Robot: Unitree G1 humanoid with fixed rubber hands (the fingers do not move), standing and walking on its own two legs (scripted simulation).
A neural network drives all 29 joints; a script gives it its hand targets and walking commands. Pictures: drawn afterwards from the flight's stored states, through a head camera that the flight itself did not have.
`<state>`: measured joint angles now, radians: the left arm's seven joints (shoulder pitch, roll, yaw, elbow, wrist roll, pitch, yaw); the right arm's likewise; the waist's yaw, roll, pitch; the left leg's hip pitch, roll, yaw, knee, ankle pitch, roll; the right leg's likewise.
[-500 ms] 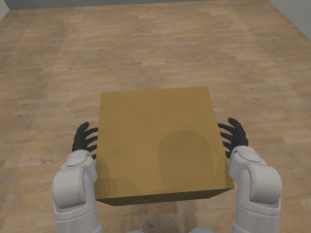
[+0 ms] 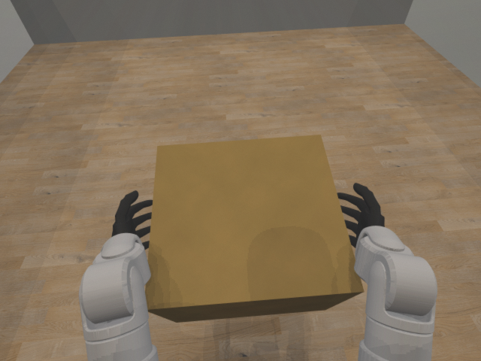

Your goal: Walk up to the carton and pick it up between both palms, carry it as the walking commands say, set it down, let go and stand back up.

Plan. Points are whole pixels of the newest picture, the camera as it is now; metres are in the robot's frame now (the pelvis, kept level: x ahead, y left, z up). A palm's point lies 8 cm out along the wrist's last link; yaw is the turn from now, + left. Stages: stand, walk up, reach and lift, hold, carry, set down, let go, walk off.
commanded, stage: carry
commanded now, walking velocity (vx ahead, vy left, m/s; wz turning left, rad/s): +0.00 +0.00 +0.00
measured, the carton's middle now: (245, 232) +0.32 +0.01 +0.03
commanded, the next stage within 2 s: none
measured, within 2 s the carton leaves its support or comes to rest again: neither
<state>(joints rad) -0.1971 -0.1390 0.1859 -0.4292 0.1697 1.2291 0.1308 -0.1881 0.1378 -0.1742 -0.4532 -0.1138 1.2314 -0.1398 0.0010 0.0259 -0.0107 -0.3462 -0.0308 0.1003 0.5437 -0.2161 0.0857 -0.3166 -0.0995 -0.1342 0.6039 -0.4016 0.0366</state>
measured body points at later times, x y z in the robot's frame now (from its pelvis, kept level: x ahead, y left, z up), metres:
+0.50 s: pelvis +0.00 -0.03 +0.00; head +0.00 -0.05 +0.45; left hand +0.28 +0.14 +0.09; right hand +0.28 -0.21 +0.09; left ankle +0.05 +0.06 -0.73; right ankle +0.02 -0.15 -0.73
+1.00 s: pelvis +0.00 -0.04 +0.00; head +0.00 -0.05 +0.45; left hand +0.29 +0.14 +0.06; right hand +0.29 -0.21 +0.05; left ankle +0.05 +0.06 -0.73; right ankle +0.02 -0.15 -0.73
